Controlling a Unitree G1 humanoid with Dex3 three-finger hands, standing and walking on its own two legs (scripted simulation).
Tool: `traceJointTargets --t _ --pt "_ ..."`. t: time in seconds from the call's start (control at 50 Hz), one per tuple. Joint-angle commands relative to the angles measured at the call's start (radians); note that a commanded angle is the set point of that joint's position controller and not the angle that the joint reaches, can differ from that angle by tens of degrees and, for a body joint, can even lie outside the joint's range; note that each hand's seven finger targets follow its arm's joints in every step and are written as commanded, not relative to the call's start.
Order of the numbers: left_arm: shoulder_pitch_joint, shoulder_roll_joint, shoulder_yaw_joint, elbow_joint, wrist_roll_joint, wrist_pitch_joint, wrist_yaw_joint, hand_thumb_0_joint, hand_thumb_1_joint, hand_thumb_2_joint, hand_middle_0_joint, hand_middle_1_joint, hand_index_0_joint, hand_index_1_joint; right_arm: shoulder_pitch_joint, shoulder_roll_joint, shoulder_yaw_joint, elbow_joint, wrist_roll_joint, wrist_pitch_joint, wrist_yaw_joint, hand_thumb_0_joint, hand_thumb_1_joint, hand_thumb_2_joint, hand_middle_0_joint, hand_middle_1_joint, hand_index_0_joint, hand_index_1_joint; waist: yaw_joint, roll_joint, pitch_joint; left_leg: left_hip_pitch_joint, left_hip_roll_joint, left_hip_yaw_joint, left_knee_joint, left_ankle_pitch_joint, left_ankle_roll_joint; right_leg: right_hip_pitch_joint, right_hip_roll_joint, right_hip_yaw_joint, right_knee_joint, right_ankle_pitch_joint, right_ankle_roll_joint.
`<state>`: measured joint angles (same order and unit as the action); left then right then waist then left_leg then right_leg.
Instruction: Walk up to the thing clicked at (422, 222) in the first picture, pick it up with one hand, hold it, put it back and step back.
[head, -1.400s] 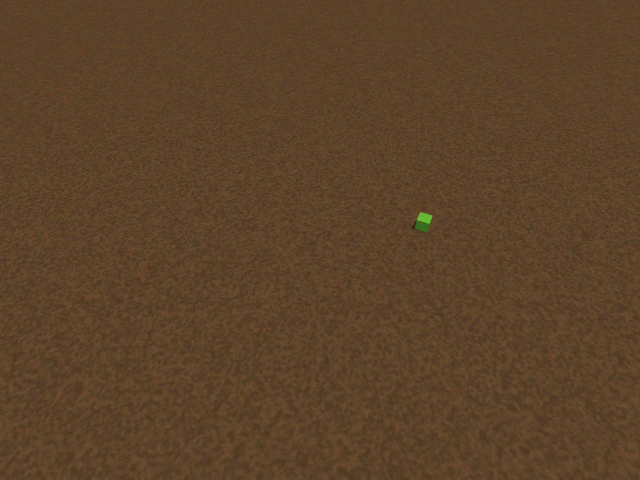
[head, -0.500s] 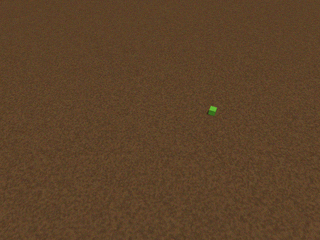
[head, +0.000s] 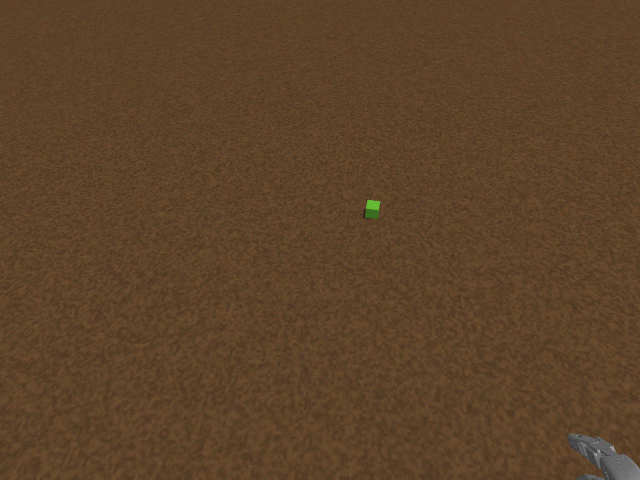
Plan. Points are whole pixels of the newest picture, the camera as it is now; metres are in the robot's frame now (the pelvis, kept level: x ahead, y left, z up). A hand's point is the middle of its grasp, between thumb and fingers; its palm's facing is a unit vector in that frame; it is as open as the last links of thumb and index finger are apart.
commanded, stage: walk up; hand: left
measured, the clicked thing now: (372, 209) +1.29 -0.17 -0.74
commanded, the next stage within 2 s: none
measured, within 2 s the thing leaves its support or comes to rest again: neither
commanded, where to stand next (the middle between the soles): +1.17 +0.26 m, yaw -103 degrees
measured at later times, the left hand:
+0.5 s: hand (208, 290) +0.47 +0.24 -0.13, palm faces -0.34 -0.81 -0.47, open 7.3 cm
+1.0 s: hand (228, 167) +0.82 +0.26 -0.13, palm faces -0.67 -0.51 -0.54, open 7.3 cm
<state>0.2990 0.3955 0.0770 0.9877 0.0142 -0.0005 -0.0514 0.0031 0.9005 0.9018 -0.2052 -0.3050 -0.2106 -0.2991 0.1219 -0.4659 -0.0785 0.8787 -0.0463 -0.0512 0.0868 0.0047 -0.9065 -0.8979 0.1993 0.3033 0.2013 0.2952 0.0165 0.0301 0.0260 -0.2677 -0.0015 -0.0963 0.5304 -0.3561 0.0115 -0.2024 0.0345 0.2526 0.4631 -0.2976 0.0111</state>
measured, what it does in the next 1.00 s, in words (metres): walks ahead, turning right: right foot, then left foot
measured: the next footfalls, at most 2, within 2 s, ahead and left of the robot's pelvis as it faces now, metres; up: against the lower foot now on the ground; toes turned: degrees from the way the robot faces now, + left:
right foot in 0.38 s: +0.25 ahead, -0.12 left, +0.00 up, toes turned -29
left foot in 0.74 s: +0.63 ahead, +0.14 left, +0.00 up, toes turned -34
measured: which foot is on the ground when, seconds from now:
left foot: down 0.00-0.40, up 0.42-0.72, down 0.74-1.00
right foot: down 0.00-0.00, up 0.02-0.36, down 0.38-0.76, up 0.78-1.00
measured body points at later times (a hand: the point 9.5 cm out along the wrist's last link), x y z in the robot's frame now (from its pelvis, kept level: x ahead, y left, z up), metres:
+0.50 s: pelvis +0.22 +0.03 -0.02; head +0.22 +0.00 +0.42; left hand +0.48 +0.28 -0.10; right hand +0.13 -0.28 -0.16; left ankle +0.18 +0.18 -0.65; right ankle +0.22 -0.10 -0.74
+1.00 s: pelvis +0.53 +0.11 -0.01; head +0.55 +0.07 +0.44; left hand +0.86 +0.28 -0.10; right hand +0.30 -0.13 -0.12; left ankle +0.60 +0.17 -0.74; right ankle +0.50 +0.00 -0.68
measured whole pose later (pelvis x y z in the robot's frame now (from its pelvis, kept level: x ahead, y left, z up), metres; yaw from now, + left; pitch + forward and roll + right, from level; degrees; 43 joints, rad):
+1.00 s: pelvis +0.53 +0.11 -0.01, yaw -46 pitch +0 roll +0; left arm 0.26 0.50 0.07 0.92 -0.01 -0.03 0.05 0.00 0.91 0.90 -0.20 -0.30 -0.21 -0.30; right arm 0.34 -0.43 -0.08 0.76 -0.07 0.03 0.09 0.01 -0.90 -0.90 0.20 0.30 0.20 0.30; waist -0.12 0.01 0.09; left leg -0.27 0.06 0.21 0.60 -0.32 0.04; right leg -0.56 -0.06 -0.13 1.01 -0.35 -0.02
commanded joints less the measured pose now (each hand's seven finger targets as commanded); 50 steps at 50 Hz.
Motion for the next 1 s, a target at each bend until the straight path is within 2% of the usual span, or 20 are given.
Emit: traceJointTargets --t 0.0,0.04,0.1,0.18,0.26,0.32,0.34,0.36,0.38,0.4,0.44,0.5,0.64,0.7,0.72,0.74,0.76,0.78,0.86,0.98 --pt "-0.262 0.166 0.014 -0.212 0.003 -0.048 0.041 0.000 0.900 0.900 -0.200 -0.300 -0.200 -0.300 0.113 -0.311 -0.098 -0.077 0.002 -0.006 -0.037 0.000 -0.900 -0.900 0.200 0.300 0.200 0.300 -0.159 0.254 -0.015 0.439 0.473 -0.618 -0.490 -0.411 0.171 -0.756 0.006 -0.182 0.565 -0.270 -0.034" --pt "-0.149 0.234 0.027 -0.120 -0.019 -0.048 0.021 0.000 0.900 0.900 -0.200 -0.300 -0.200 -0.300 -0.028 -0.227 -0.063 -0.111 0.011 -0.015 -0.031 0.000 -0.900 -0.900 0.200 0.300 0.200 0.300 -0.056 0.115 0.015 0.269 0.368 -0.342 -0.462 -0.302 0.129 -0.538 -0.120 -0.196 0.562 -0.096 -0.027" --pt "-0.083 0.268 0.046 -0.066 -0.027 -0.034 -0.014 0.000 0.900 0.900 -0.200 -0.300 -0.200 -0.300 -0.040 -0.188 -0.056 -0.117 0.008 -0.022 -0.025 0.000 -0.900 -0.900 0.200 0.300 0.200 0.300 -0.051 0.168 0.035 0.226 0.222 -0.030 -0.387 -0.168 0.107 -0.437 -0.144 -0.269 0.522 0.019 0.009" --pt "-0.232 0.233 0.032 -0.119 -0.034 -0.035 -0.028 0.000 0.900 0.900 -0.200 -0.300 -0.200 -0.300 0.063 -0.197 -0.072 -0.102 0.019 -0.011 -0.007 0.000 -0.900 -0.900 0.200 0.300 0.200 0.300 -0.123 0.107 0.096 0.271 0.223 0.080 -0.376 0.000 0.081 -0.448 -0.153 -0.326 0.327 0.108 -0.002" --pt "-0.291 0.222 0.025 -0.131 -0.042 -0.038 -0.010 0.000 0.900 0.900 -0.200 -0.300 -0.200 -0.300 0.073 -0.205 -0.074 -0.136 -0.004 0.006 0.003 0.000 -0.900 -0.900 0.200 0.300 0.200 0.300 -0.116 0.077 0.103 0.182 0.222 0.176 -0.325 0.223 0.038 -0.284 -0.125 -0.409 0.236 0.117 -0.039" --pt "-0.034 0.256 0.040 -0.073 -0.042 -0.042 0.018 0.000 0.900 0.900 -0.200 -0.300 -0.200 -0.300 0.037 -0.216 -0.081 -0.173 -0.007 0.008 -0.010 0.000 -0.900 -0.900 0.200 0.300 0.200 0.300 0.024 0.032 -0.053 0.094 0.175 0.277 0.086 0.759 -0.020 0.108 -0.045 -0.483 0.193 0.031 -0.084" --pt "0.149 0.299 0.063 -0.032 -0.036 -0.043 0.033 0.000 0.900 0.900 -0.200 -0.300 -0.200 -0.300 0.038 -0.208 -0.074 -0.190 -0.004 0.008 -0.012 0.000 -0.900 -0.900 0.200 0.300 0.200 0.300 0.114 -0.044 -0.140 -0.061 0.126 0.304 0.365 0.755 -0.050 0.368 -0.039 -0.457 0.132 -0.005 -0.110" --pt "0.285 0.361 0.096 -0.017 -0.019 -0.040 0.058 0.000 0.900 0.900 -0.200 -0.300 -0.200 -0.300 0.072 -0.160 -0.050 -0.198 0.009 0.004 -0.015 0.000 -0.900 -0.900 0.200 0.300 0.200 0.300 0.172 -0.210 -0.173 -0.349 0.051 0.223 0.651 0.170 -0.062 0.582 -0.200 -0.141 0.054 -0.177 -0.170" --pt "0.223 0.443 0.114 -0.061 -0.024 -0.033 0.078 0.000 0.900 0.900 -0.200 -0.300 -0.200 -0.300 0.090 -0.161 -0.038 -0.230 0.031 0.007 -0.003 0.000 -0.900 -0.900 0.200 0.300 0.200 0.300 0.138 -0.331 -0.207 -0.629 -0.060 0.098 0.905 -0.258 -0.101 0.645 -0.494 0.500 -0.115 -0.330 -0.363" --pt "0.118 0.438 0.104 -0.117 -0.023 -0.033 0.098 0.000 0.900 0.900 -0.200 -0.300 -0.200 -0.300 0.015 -0.230 -0.047 -0.236 0.020 0.014 -0.003 0.000 -0.900 -0.900 0.200 0.300 0.200 0.300 0.112 -0.149 -0.171 -0.645 0.060 -0.125 0.962 -0.223 -0.071 0.487 -0.555 0.653 -0.192 -0.468 -0.403" --pt "-0.008 0.371 0.078 -0.155 -0.036 -0.052 0.111 0.000 0.900 0.900 -0.200 -0.300 -0.200 -0.300 -0.035 -0.218 -0.048 -0.219 0.023 0.002 0.012 0.000 -0.900 -0.900 0.200 0.300 0.200 0.300 0.034 0.023 -0.018 -0.578 0.125 -0.091 0.792 -0.036 -0.027 0.285 -0.416 0.325 -0.218 -0.291 -0.291" --pt "-0.143 0.324 0.060 -0.188 -0.035 -0.096 0.103 0.000 0.900 0.900 -0.200 -0.300 -0.200 -0.300 0.117 -0.195 -0.045 -0.172 -0.008 0.042 0.036 0.000 -0.900 -0.900 0.200 0.300 0.200 0.300 -0.096 -0.099 0.070 -0.291 0.139 -0.021 0.554 0.044 -0.015 -0.105 -0.241 0.004 -0.218 -0.090 -0.159" --pt "-0.117 0.376 0.078 -0.192 -0.006 -0.117 0.113 0.000 0.900 0.900 -0.200 -0.300 -0.200 -0.300 0.120 -0.175 -0.066 -0.187 -0.009 0.063 0.073 0.000 -0.900 -0.900 0.200 0.300 0.200 0.300 -0.107 -0.168 0.016 -0.031 0.122 0.107 0.247 0.216 -0.030 -0.311 -0.154 -0.109 -0.103 -0.077 -0.144" --pt "-0.188 0.350 0.069 -0.212 0.011 -0.094 0.129 0.000 0.900 0.900 -0.200 -0.300 -0.200 -0.300 0.344 -0.209 -0.107 -0.138 -0.012 0.067 0.053 0.000 -0.900 -0.900 0.200 0.300 0.200 0.300 -0.245 -0.087 -0.025 0.282 0.081 0.133 0.209 0.104 -0.016 -0.502 -0.145 -0.108 0.196 -0.075 -0.104" --pt "-0.161 0.271 0.047 -0.215 0.020 -0.086 0.137 0.000 0.900 0.900 -0.200 -0.300 -0.200 -0.300 0.479 -0.263 -0.132 -0.117 -0.024 0.061 0.037 0.000 -0.900 -0.900 0.200 0.300 0.200 0.300 -0.322 0.123 -0.072 0.374 0.126 0.016 0.111 -0.067 -0.005 -0.582 -0.078 -0.162 0.525 -0.107 -0.075" --pt "-0.111 0.171 0.015 -0.225 0.012 -0.079 0.140 0.000 0.900 0.900 -0.200 -0.300 -0.200 -0.300 0.463 -0.316 -0.139 -0.138 -0.023 0.051 0.017 0.000 -0.900 -0.900 0.200 0.300 0.200 0.300 -0.287 0.411 -0.020 0.284 0.327 -0.299 -0.172 -0.333 -0.015 -0.698 0.039 -0.229 0.830 -0.344 -0.072" --pt "0.000 0.198 0.021 -0.215 -0.007 -0.074 0.154 0.000 0.900 0.900 -0.200 -0.300 -0.200 -0.300 0.245 -0.385 -0.143 -0.185 0.015 0.043 -0.001 0.000 -0.900 -0.900 0.200 0.300 0.200 0.300 -0.135 0.457 -0.013 0.165 0.425 -0.644 -0.442 -0.500 0.038 -0.680 0.008 -0.193 0.995 -0.298 -0.105" --pt "0.018 0.255 0.026 -0.176 -0.007 -0.075 0.151 0.000 0.900 0.900 -0.200 -0.300 -0.200 -0.300 0.113 -0.358 -0.140 -0.224 0.018 0.044 -0.007 0.000 -0.900 -0.900 0.200 0.300 0.200 0.300 -0.090 0.331 0.033 0.032 0.426 -0.588 -0.471 -0.593 0.048 -0.609 -0.073 -0.191 0.991 -0.167 -0.095" --pt "0.087 0.333 0.068 -0.075 -0.037 -0.051 0.117 0.000 0.900 0.900 -0.200 -0.300 -0.200 -0.300 0.058 -0.194 -0.086 -0.244 -0.019 0.043 -0.004 0.000 -0.900 -0.900 0.200 0.300 0.200 0.300 -0.066 0.231 -0.036 0.063 0.262 -0.104 -0.213 -0.228 0.137 -0.473 -0.142 -0.291 0.732 -0.043 -0.035" --pt "-0.010 0.287 0.050 -0.149 -0.029 -0.051 0.111 0.000 0.900 0.900 -0.200 -0.300 -0.200 -0.300 0.119 -0.185 -0.073 -0.256 -0.023 0.050 -0.008 0.000 -0.900 -0.900 0.200 0.300 0.200 0.300 -0.107 0.128 0.009 0.130 0.321 0.035 -0.195 0.068 0.156 -0.398 -0.143 -0.338 0.412 -0.025 -0.033"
